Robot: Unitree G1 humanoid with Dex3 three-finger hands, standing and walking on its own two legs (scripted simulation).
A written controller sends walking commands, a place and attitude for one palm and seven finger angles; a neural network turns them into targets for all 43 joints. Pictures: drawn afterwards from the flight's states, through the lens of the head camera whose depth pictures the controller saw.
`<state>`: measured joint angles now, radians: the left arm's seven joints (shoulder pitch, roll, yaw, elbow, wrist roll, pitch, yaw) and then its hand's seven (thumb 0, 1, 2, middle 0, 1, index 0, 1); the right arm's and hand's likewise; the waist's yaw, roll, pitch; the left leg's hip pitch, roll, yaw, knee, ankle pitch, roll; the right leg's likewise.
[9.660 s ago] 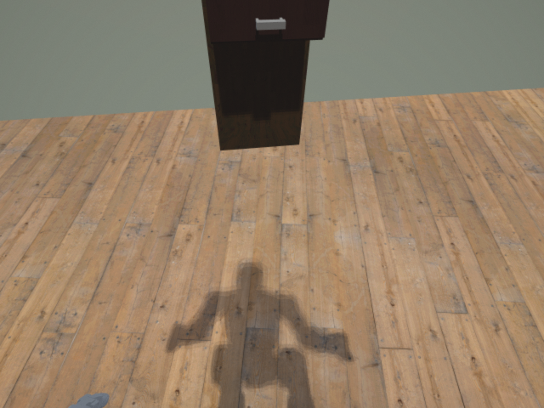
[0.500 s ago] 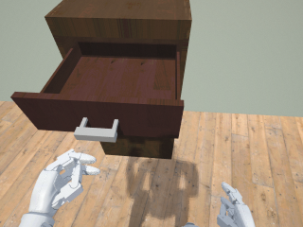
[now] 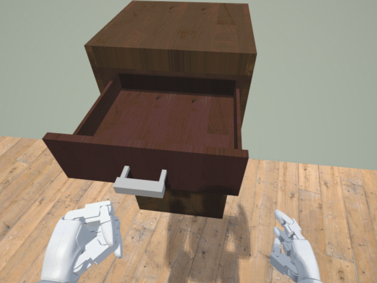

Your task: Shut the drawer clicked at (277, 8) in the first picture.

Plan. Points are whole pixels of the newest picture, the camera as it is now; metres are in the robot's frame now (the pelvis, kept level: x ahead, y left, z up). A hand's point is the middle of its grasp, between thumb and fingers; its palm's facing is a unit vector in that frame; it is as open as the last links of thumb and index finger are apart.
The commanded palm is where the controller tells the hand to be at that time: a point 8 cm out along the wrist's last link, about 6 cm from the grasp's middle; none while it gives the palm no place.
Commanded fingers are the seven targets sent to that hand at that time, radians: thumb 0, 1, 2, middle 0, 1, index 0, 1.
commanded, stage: raise the hand and make a fist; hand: left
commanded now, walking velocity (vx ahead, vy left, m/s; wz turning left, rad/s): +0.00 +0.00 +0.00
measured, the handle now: (142, 179) +0.31 +0.13 +0.07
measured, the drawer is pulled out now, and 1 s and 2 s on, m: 0.30 0.30 0.30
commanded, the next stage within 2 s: bring the fist close to the handle in 0.68 s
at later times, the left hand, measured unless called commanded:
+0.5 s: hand (115, 247) +0.14 +0.11 +0.17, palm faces -0.02 -0.99 -0.10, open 3.3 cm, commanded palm +0.08 +0.16 +0.18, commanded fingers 0.00 0.90 0.90 -1.40 -1.60 -1.40 -1.60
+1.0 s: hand (118, 242) +0.15 +0.12 +0.15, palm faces +0.00 -1.00 -0.07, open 3.3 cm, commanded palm +0.11 +0.16 +0.15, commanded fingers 0.00 0.90 0.90 -1.40 -1.60 -1.40 -1.60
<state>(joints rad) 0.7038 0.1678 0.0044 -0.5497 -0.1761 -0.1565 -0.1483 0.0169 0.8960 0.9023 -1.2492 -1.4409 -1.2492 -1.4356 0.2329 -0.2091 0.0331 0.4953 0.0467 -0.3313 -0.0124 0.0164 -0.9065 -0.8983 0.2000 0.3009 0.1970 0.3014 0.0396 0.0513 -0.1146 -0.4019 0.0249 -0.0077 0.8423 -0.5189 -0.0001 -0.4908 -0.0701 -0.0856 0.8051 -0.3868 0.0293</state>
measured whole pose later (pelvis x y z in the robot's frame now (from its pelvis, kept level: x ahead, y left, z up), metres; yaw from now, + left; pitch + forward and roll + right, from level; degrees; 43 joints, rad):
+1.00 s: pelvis -0.01 -0.02 +0.01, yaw +0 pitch +0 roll +0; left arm 0.66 0.18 0.05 -0.57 -0.22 -0.04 -0.17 0.02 0.89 0.90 -1.40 -1.60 -1.40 -1.60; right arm 0.26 -0.24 0.05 0.55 0.07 -0.39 -0.04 0.02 -0.91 -0.90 0.20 0.30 0.20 0.30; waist 0.05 0.07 -0.08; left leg -0.28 0.04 -0.01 0.73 -0.46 -0.03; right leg -0.38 -0.05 -0.09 0.72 -0.35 0.00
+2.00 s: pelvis +0.00 -0.01 -0.01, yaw +0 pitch +10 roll -1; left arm 0.46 0.12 -0.05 -0.26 -0.13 -0.26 -0.06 0.02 0.90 0.90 -1.40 -1.60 -1.40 -1.60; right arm 0.28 -0.24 0.02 0.49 0.02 -0.24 -0.01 0.02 -0.91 -0.90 0.20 0.30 0.20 0.30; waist -0.01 0.05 -0.10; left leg -0.54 0.03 -0.01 0.90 -0.53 -0.01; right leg -0.64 -0.07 -0.08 0.88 -0.41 0.02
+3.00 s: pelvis -0.02 -0.01 +0.00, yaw +0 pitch +8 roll +0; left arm 0.04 0.13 -0.03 0.08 -0.13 -0.22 -0.03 -0.01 0.86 0.95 -1.40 -1.60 -1.40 -1.60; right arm 0.24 -0.25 0.04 0.57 0.02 -0.18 -0.02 0.01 -0.91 -0.90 0.20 0.30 0.20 0.30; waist -0.01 0.05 -0.07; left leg -0.53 0.01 0.00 0.86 -0.48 -0.01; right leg -0.63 -0.08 -0.07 0.85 -0.36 0.01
